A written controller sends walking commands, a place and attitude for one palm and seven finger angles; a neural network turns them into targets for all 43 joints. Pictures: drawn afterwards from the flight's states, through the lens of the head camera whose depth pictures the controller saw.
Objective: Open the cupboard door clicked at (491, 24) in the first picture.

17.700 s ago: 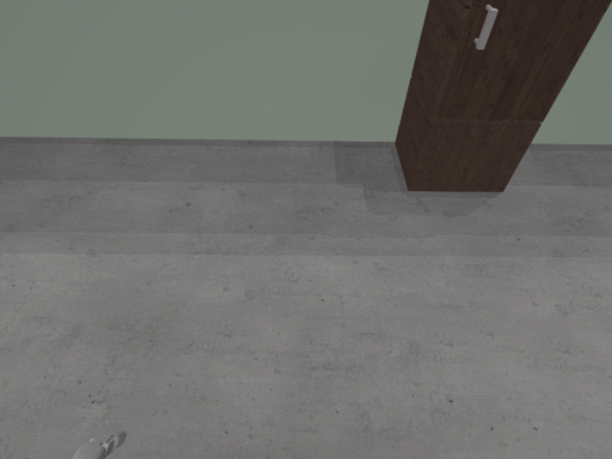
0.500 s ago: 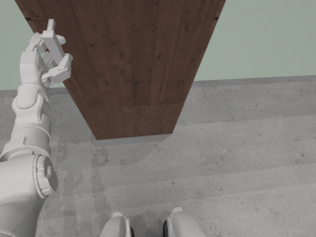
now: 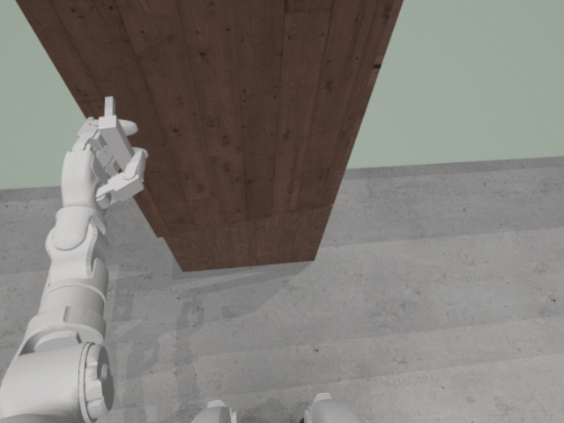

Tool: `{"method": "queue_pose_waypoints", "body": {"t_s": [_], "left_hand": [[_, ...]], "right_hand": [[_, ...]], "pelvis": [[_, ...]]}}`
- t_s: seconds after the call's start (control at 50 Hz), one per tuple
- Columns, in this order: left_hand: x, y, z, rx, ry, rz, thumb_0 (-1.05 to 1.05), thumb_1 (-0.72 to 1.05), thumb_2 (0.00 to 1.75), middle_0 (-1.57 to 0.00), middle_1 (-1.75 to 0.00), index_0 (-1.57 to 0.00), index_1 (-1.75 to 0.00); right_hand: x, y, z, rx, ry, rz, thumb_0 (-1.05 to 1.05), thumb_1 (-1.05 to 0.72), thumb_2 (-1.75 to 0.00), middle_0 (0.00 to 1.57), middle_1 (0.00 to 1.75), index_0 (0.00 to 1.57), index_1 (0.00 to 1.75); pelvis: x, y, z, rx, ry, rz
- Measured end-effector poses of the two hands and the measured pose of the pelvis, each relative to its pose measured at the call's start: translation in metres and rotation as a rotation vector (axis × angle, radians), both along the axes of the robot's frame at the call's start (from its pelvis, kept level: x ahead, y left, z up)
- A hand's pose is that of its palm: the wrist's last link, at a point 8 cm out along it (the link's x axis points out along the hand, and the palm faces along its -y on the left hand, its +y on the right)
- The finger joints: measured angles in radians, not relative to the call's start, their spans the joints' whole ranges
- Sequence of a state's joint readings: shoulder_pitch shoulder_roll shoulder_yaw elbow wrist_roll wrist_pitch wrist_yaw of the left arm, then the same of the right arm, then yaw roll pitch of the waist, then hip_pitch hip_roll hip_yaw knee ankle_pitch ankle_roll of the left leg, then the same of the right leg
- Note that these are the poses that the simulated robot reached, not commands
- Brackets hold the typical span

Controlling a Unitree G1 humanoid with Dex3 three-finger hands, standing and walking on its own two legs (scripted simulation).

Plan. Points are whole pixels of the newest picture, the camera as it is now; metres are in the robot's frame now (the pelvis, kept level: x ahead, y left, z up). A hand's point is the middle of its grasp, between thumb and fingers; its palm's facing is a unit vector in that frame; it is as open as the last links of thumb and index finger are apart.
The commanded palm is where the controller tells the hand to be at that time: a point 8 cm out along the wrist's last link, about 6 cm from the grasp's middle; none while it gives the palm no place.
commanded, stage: pull the door open along its arc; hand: left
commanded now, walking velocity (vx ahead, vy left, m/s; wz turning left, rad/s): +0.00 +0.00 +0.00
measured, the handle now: (123, 141) +0.51 +0.21 +0.07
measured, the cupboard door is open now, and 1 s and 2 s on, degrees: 7 42 41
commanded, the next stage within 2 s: open thumb and fingers to let go in 0.60 s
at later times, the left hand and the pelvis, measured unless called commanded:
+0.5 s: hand (209, 268) +0.31 +0.08 +0.07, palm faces +0.47 -0.88 -0.02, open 6.6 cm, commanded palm +0.24 +0.09 +0.06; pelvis -0.01 -0.02 +0.00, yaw +4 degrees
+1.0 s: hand (233, 292) +0.28 +0.05 +0.07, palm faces +0.46 -0.89 -0.02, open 8.1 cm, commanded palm +0.22 +0.09 +0.06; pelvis -0.01 -0.06 +0.00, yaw +6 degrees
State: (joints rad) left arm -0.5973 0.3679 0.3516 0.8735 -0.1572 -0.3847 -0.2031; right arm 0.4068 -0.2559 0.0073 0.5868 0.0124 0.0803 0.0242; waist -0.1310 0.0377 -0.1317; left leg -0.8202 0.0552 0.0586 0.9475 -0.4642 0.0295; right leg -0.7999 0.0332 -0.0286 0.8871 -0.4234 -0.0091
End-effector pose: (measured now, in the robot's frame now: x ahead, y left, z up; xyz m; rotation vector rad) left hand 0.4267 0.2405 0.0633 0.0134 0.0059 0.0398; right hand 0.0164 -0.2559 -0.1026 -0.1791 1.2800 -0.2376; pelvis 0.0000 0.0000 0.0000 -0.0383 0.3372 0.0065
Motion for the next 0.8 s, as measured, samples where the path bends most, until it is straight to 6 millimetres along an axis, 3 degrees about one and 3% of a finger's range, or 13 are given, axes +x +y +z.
{"method": "queue_pose_waypoints", "body": {"t_s": [0.1, 0.28, 0.4, 0.52, 0.66, 0.8], "left_hand": [[-0.037, -0.014, -0.001, -0.018, -0.013, -0.005, 0.03, 0.67, 0.76, -0.27, -1.31, -0.28, -1.30], [-0.105, -0.066, -0.003, -0.106, -0.032, 0.296, 0.03, 0.68, 0.79, -0.27, -1.29, -0.30, -1.24], [-0.141, -0.103, 0.000, -0.071, -0.029, 0.450, 0.03, 0.68, 0.80, -0.27, -1.28, -0.28, -1.26], [-0.169, -0.129, 0.003, 0.019, -0.019, 0.437, 0.02, 0.68, 0.82, -0.27, -1.28, -0.25, -1.28], [-0.195, -0.152, 0.006, 0.007, 0.018, 0.366, 0.03, 0.66, 0.78, -0.26, -1.29, -0.27, -1.30], [-0.197, -0.159, 0.004, 0.015, 0.011, 0.398, 0.02, 0.64, 0.79, -0.31, -1.30, -0.31, -1.31]], "right_hand": [[0.033, 0.001, 0.005, 0.019, -0.101, 0.034, 0.01, -0.91, -0.89, 0.20, 0.30, 0.21, 0.30], [0.107, 0.017, 0.007, 0.077, -0.306, 0.189, 0.01, -0.91, -0.89, 0.20, 0.30, 0.20, 0.30], [0.141, 0.032, 0.008, 0.117, -0.393, 0.288, 0.01, -0.91, -0.89, 0.20, 0.30, 0.20, 0.30], [0.154, 0.037, 0.009, 0.142, -0.441, 0.322, 0.01, -0.91, -0.89, 0.20, 0.30, 0.20, 0.30], [0.155, 0.026, 0.018, 0.142, -0.480, 0.310, 0.01, -0.91, -0.89, 0.20, 0.30, 0.21, 0.30], [0.155, 0.006, 0.017, 0.095, -0.483, 0.314, 0.01, -0.91, -0.89, 0.20, 0.30, 0.20, 0.30]], "pelvis": [[0.003, -0.001, 0.005, 0.006, -0.030, 0.001], [-0.002, -0.005, 0.004, 0.020, -0.075, 0.024], [-0.009, -0.015, 0.000, 0.032, -0.103, 0.051], [-0.014, -0.027, 0.000, 0.041, -0.134, 0.070], [-0.013, -0.041, 0.005, 0.053, -0.171, 0.074], [-0.016, -0.052, 0.004, 0.061, -0.178, 0.084]]}}
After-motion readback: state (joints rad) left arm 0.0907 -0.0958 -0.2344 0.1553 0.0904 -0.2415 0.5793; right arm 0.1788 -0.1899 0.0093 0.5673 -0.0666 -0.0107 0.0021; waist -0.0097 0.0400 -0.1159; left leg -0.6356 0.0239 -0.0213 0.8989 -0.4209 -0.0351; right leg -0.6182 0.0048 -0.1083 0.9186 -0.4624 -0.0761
